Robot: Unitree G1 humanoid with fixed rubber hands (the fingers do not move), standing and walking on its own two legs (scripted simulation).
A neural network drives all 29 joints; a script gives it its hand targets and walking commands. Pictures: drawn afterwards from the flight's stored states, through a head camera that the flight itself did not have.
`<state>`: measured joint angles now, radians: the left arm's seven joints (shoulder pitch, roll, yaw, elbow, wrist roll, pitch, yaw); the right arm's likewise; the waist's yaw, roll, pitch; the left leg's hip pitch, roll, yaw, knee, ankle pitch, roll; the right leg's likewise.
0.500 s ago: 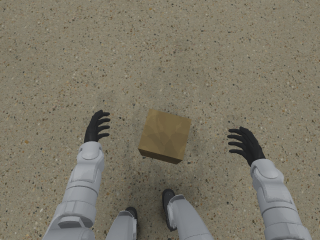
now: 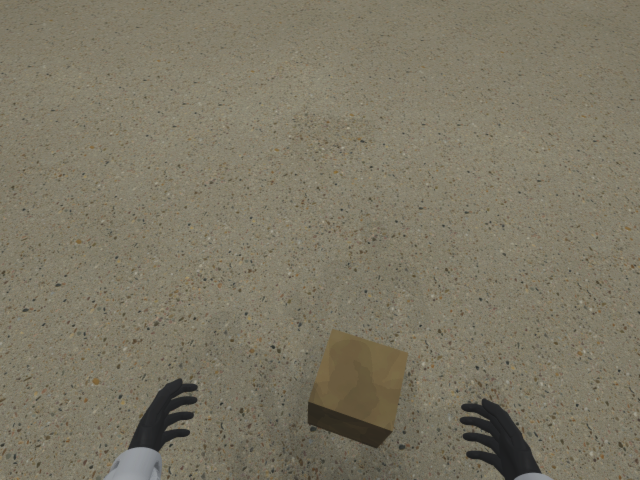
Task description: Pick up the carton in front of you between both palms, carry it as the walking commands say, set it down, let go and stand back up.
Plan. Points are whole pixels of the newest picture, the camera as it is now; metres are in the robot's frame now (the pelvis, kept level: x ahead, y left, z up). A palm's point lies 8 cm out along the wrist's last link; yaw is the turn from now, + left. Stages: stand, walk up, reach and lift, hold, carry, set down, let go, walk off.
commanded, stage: let go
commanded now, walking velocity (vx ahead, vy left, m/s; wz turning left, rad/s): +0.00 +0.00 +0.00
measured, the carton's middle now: (355, 390) +0.41 -0.11 -0.65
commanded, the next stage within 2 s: stand in 0.50 s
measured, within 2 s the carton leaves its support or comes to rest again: neither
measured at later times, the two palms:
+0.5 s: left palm (132, 477) +0.16 +0.23 -0.07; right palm (538, 474) +0.15 -0.25 -0.06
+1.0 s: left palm out of the picture +0.12 +0.26 -0.08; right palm (568, 473) +0.16 -0.32 -0.10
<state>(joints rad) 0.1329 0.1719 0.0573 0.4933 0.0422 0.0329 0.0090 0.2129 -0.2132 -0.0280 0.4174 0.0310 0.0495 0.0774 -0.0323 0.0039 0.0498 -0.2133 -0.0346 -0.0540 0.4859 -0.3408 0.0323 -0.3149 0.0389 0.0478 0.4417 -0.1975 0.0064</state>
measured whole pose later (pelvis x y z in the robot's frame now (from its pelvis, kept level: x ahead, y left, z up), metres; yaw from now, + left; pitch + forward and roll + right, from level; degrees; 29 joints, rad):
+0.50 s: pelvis -0.01 +0.00 +0.00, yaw +0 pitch -3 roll -1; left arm 0.21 0.21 0.01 0.48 -0.01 0.09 -0.02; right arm 0.22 -0.25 -0.04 0.39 -0.01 0.21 0.02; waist -0.01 0.03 0.05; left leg -0.09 -0.03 -0.04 0.50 -0.36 0.03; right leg -0.20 0.04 0.05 0.47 -0.22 0.00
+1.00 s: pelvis +0.02 -0.04 +0.00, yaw +3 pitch +0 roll +0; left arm 0.17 0.31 0.05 0.81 0.03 0.00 0.02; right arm 0.21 -0.37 -0.02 0.73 -0.04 0.00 -0.03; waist 0.01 0.07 0.01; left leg -0.11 -0.01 -0.10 0.48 -0.37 -0.02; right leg -0.23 0.05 -0.02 0.51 -0.28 -0.05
